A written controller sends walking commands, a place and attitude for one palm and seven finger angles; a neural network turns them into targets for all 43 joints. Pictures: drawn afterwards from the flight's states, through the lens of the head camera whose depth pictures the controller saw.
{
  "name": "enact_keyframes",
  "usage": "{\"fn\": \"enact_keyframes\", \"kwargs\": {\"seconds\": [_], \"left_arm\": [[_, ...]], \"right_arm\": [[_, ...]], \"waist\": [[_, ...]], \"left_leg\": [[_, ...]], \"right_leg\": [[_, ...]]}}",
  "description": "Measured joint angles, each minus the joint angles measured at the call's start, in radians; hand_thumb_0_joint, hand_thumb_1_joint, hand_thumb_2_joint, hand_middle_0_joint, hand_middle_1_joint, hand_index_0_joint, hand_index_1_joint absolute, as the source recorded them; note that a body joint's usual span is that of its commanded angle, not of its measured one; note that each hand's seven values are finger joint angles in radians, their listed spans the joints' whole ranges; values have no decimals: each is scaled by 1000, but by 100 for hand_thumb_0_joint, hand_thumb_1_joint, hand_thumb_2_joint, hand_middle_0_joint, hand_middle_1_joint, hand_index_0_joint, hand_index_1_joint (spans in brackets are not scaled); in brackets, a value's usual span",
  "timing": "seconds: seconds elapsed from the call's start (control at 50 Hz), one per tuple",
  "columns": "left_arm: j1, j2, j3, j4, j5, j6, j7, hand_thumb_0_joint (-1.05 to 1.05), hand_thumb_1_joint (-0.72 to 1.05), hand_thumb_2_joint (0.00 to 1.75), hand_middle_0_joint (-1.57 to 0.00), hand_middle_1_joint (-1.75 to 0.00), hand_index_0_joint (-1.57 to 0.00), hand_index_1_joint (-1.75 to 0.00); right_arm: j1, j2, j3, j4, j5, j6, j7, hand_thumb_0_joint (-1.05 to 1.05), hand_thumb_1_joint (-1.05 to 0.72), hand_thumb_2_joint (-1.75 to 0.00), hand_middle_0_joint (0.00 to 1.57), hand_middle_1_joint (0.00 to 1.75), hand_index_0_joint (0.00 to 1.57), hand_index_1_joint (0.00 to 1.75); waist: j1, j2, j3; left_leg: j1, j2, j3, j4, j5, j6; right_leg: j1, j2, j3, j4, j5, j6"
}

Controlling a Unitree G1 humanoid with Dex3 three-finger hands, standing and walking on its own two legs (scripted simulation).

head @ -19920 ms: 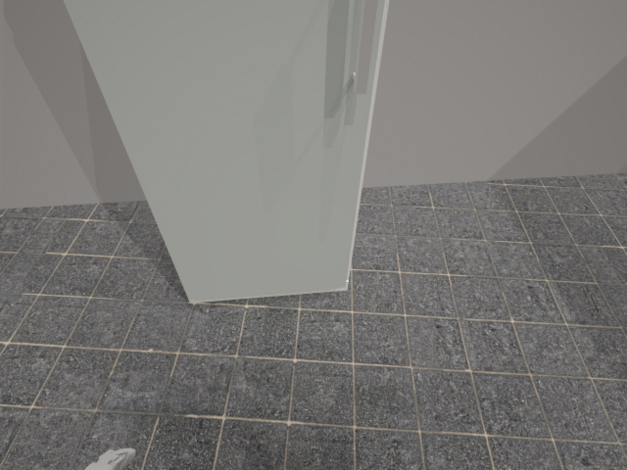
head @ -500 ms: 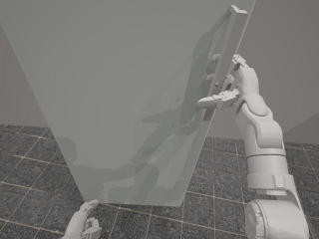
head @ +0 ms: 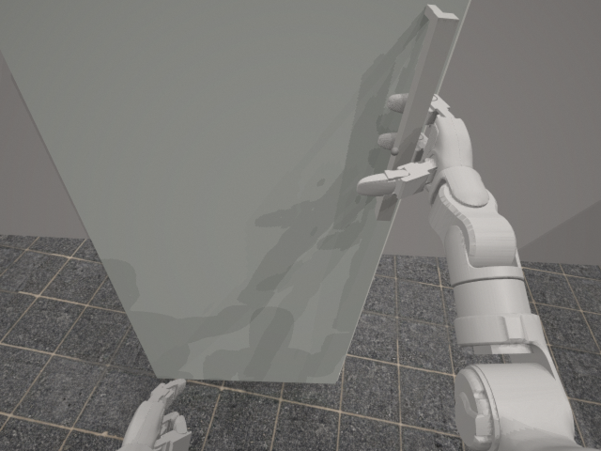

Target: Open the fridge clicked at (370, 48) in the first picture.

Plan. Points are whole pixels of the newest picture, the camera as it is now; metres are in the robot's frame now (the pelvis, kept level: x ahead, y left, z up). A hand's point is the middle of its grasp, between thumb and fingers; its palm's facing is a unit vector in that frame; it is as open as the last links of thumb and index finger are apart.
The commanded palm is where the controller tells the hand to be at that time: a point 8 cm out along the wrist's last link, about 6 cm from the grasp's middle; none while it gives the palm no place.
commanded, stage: slide the fingers in behind the handle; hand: right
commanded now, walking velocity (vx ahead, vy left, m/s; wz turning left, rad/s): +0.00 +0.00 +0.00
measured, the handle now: (404, 127) +0.47 -0.10 +0.24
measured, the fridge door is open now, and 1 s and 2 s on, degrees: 0 0 1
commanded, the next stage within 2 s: grip the handle and tug to test in 0.08 s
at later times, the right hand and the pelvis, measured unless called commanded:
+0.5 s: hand (394, 152) +0.41 -0.08 +0.24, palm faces +0.00 +1.00 -0.04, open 12.0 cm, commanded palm +0.38 -0.13 +0.23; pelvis +0.00 +0.01 +0.00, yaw +0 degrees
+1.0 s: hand (396, 151) +0.41 -0.08 +0.24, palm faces -0.02 +1.00 -0.03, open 6.0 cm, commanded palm +0.38 -0.13 +0.23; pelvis +0.01 +0.00 +0.00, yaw -1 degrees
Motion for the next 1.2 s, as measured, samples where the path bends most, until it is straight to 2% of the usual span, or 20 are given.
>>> {"fn": "enact_keyframes", "kwargs": {"seconds": [0.24,0.36,0.5,0.88,1.2], "left_arm": [[10,8,5,9,-1,-5,3,1,90,90,-20,-30,-20,-30],[1,12,9,5,-1,-9,3,1,90,90,-20,-30,-20,-30],[-8,13,12,-4,-1,-8,0,1,90,90,-20,-30,-20,-30],[-19,6,3,-4,-1,10,-3,1,90,90,-20,-30,-20,-30],[-13,2,2,-1,-1,16,0,1,90,90,-20,-30,-20,-30]], "right_arm": [[9,-6,-4,-1,1,-11,7,-2,50,-31,30,120,23,120],[11,-9,-5,-6,0,-9,8,-2,39,-35,31,122,24,122],[27,-6,-1,-24,-3,-12,10,-1,14,-46,32,125,25,126],[31,-2,1,-48,4,8,25,0,-70,-82,39,133,33,133],[16,6,7,-32,-1,10,11,1,-70,-83,38,135,32,136]], "waist": [[1,-3,2],[0,-2,3],[-2,-6,0],[-7,-5,-4],[-5,3,-5]], "left_leg": [[4,-5,2,-2,0,5],[5,-7,4,-4,0,7],[8,-7,6,-2,-5,7],[9,-4,10,6,-18,4],[5,0,8,8,-15,0]], "right_leg": [[4,-5,2,-3,1,4],[4,-7,4,-5,3,6],[9,-8,6,-6,0,7],[8,-6,11,2,-12,4],[3,-1,11,4,-10,1]]}}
